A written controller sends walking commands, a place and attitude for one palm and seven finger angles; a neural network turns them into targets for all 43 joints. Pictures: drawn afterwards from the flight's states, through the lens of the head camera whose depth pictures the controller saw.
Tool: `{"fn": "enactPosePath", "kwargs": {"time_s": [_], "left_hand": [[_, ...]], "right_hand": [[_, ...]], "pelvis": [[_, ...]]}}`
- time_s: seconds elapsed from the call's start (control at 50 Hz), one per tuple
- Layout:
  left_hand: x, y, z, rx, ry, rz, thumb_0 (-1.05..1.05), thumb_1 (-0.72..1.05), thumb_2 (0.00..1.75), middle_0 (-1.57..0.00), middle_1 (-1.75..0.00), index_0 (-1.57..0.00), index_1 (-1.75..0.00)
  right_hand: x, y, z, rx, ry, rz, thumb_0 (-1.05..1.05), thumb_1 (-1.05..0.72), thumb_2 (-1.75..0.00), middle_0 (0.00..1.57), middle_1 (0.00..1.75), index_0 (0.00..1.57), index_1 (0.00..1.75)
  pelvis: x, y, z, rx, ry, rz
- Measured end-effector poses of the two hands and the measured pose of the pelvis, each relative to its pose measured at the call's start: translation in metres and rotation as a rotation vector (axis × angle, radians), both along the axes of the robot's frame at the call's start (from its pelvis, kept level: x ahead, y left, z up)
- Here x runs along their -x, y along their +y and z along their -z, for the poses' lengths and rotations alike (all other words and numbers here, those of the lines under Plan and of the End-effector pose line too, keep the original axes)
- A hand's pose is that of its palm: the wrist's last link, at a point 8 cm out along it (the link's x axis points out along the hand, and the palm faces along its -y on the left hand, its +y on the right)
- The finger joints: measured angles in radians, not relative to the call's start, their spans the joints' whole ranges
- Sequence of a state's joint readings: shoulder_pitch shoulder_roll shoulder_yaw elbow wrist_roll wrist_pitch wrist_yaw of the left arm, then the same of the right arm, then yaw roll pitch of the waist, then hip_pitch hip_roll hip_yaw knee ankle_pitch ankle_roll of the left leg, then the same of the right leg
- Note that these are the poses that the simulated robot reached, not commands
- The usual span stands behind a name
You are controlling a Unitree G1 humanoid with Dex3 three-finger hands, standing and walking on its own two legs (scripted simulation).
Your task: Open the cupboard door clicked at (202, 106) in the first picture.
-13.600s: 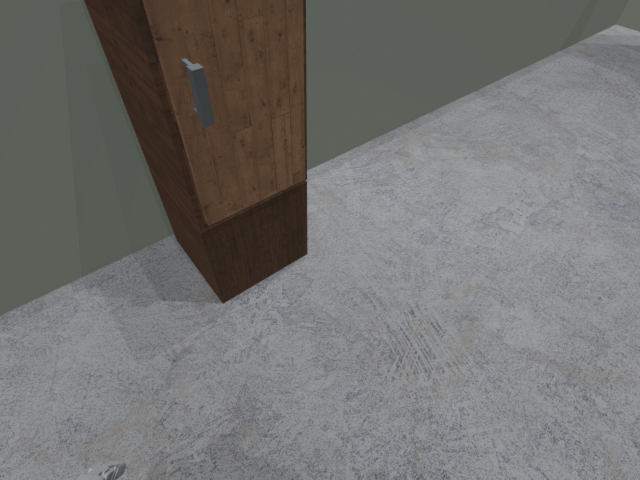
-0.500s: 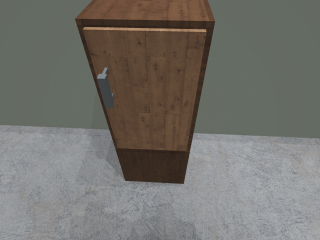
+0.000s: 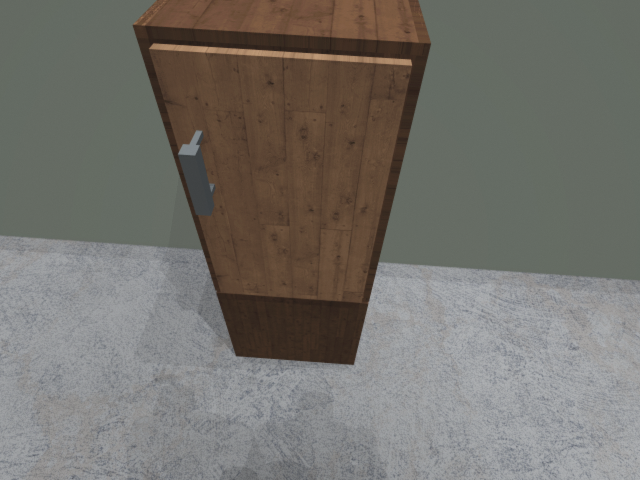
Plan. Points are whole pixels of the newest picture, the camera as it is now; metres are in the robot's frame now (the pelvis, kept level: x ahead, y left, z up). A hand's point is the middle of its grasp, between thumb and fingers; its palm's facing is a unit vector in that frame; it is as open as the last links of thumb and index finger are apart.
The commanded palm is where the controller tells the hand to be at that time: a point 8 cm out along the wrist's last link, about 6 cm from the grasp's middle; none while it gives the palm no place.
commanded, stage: look again from close up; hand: left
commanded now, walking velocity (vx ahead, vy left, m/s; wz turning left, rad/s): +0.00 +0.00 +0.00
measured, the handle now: (201, 173) +0.55 +0.24 +0.06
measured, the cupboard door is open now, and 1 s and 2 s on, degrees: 0 0 0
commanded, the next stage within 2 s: raise the hand with hooked fingers in 0.24 s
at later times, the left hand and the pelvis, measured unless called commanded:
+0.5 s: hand (172, 442) +0.17 +0.19 -0.05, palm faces +0.27 -0.95 -0.15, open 7.4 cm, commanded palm +0.12 +0.23 -0.06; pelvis +0.00 +0.00 -0.01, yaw +2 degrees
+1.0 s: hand (162, 420) +0.19 +0.20 -0.02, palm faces -0.01 -1.00 -0.06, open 10.0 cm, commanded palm +0.16 +0.26 -0.01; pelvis -0.03 -0.01 -0.07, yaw +2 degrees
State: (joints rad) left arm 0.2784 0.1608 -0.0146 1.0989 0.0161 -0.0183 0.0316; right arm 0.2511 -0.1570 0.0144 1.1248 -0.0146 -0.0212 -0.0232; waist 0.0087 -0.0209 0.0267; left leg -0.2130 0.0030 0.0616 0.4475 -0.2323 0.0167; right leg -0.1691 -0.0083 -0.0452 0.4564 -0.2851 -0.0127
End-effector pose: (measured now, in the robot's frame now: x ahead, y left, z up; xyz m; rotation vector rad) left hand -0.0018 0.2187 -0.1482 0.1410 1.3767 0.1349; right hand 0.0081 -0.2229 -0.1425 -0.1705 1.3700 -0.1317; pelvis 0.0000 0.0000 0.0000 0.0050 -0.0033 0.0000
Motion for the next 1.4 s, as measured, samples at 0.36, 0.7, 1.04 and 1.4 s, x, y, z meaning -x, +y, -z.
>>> {"fn": "enactPosePath", "kwargs": {"time_s": [0.36,0.7,1.04,1.4], "left_hand": [[-0.018,0.0,-0.002,-0.024,-0.014,-0.005,0.01,0.9,0.9,-0.2,-0.3,-0.2,-0.3],[-0.167,0.0,-0.12,0.159,-1.37,0.18,0.01,0.68,0.8,-0.21,-0.45,-0.22,-0.44],[-0.177,0.041,-0.14,0.12,-1.326,0.187,0.01,0.28,0.63,-0.24,-0.7,-0.25,-0.7],[-0.191,0.081,-0.171,0.073,-1.361,0.153,0.0,-0.14,0.45,-0.27,-0.97,-0.28,-0.97]], "right_hand": [[-0.018,-0.007,0.001,0.005,-0.011,0.0,0.01,-0.92,-0.89,0.2,0.3,0.2,0.3],[-0.182,-0.045,-0.041,0.1,-0.878,-0.153,0.02,-0.91,-0.89,0.2,0.3,0.2,0.3],[-0.129,0.0,0.001,0.022,-0.676,-0.139,0.02,-0.9,-0.89,0.21,0.3,0.21,0.3],[-0.109,-0.017,-0.034,0.135,-0.68,-0.118,0.02,-0.9,-0.89,0.21,0.3,0.21,0.3]], "pelvis": [[-0.013,-0.005,0.0,0.002,0.004,0.0],[0.024,-0.017,0.068,-0.009,0.202,-0.011],[0.033,-0.011,0.068,0.053,0.194,-0.038],[0.029,0.013,0.046,0.047,0.142,-0.025]]}}
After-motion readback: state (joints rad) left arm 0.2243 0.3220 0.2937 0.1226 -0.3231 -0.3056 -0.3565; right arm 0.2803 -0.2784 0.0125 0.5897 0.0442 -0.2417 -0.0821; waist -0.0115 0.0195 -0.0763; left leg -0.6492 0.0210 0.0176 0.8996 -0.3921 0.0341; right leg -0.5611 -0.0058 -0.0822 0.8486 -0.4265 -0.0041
